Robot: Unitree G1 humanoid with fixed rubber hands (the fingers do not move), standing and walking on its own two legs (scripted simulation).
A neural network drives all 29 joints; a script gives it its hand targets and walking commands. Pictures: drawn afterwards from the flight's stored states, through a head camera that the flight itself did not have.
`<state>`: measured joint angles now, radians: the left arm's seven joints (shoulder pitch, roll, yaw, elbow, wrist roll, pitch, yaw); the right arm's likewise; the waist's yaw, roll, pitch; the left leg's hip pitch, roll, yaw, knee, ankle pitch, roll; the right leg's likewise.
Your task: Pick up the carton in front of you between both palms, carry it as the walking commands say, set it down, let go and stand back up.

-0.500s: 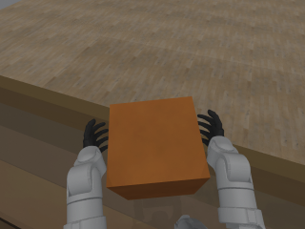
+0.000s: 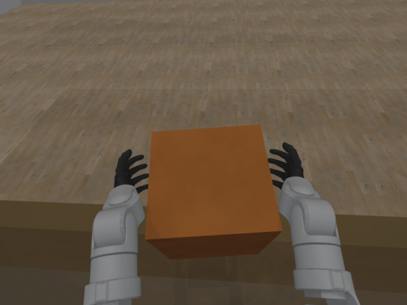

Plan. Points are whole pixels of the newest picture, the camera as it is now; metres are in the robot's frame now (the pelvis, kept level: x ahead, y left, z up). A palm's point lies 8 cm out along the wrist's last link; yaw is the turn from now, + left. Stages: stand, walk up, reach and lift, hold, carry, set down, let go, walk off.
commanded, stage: carry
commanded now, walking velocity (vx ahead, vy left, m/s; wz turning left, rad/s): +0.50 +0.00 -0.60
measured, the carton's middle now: (210, 199) +0.34 -0.01 +0.02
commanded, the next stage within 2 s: none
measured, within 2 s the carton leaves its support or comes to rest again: neither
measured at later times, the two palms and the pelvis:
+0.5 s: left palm (188, 136) +0.67 +0.04 -0.09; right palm (282, 141) +0.61 -0.26 -0.09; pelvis +0.33 -0.05 -0.16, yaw -16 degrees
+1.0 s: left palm (196, 113) +1.02 +0.01 -0.26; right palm (262, 113) +0.96 -0.29 -0.24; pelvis +0.69 -0.09 -0.30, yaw -6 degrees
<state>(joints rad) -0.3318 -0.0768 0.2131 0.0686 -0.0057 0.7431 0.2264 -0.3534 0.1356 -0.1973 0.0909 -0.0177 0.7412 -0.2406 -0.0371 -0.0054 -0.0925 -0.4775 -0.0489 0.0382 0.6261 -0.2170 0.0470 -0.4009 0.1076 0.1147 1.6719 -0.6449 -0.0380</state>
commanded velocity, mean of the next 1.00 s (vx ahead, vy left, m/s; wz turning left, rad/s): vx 0.50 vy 0.00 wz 0.10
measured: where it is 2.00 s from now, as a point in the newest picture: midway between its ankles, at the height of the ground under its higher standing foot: (221, 176)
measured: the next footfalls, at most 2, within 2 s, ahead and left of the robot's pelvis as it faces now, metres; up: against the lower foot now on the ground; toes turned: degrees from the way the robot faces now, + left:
right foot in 0.36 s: +0.37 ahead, -0.10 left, -0.13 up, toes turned -15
left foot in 0.76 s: +0.67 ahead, -0.03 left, -0.27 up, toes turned -13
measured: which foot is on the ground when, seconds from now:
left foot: down 0.00-0.36, up 0.38-0.74, down 0.76-1.00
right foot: up 0.00-0.34, down 0.36-0.76, up 0.78-1.00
